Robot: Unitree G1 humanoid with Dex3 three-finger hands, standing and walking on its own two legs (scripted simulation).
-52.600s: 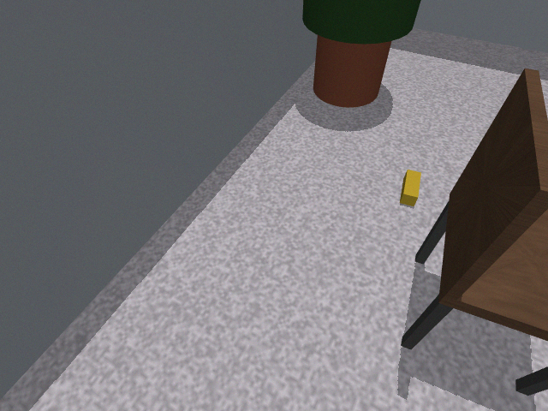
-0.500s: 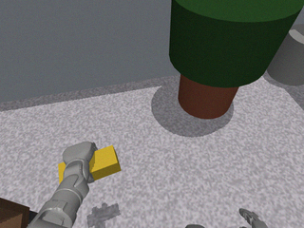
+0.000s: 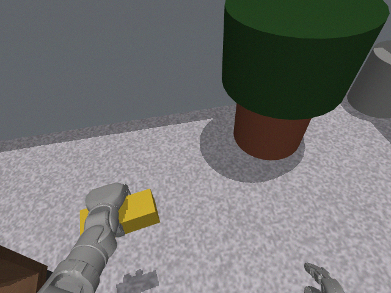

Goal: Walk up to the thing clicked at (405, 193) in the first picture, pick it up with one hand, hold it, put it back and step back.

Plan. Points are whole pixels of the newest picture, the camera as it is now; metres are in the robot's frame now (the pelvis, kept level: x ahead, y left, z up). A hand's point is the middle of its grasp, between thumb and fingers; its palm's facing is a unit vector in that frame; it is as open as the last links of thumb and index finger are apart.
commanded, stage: hold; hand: left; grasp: from above
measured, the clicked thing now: (121, 216) +0.31 +0.21 -0.10
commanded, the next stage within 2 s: crouch in 1.18 s
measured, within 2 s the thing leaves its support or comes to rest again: neither
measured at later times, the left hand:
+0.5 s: hand (111, 218) +0.28 +0.21 -0.04, palm faces -0.42 -0.15 -0.90, open 9.7 cm
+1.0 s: hand (109, 218) +0.28 +0.22 -0.04, palm faces -0.45 -0.15 -0.88, open 9.7 cm
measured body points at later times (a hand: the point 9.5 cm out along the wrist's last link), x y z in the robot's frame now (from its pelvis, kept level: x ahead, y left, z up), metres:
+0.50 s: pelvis -0.01 +0.00 +0.00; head -0.01 -0.02 +0.45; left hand +0.30 +0.22 +0.01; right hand +0.13 -0.25 -0.11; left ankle +0.00 +0.13 -0.73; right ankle +0.02 -0.14 -0.73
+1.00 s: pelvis -0.01 +0.00 +0.01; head -0.01 -0.02 +0.46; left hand +0.30 +0.22 +0.01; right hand +0.14 -0.24 -0.10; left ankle +0.00 +0.13 -0.73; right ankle +0.02 -0.14 -0.73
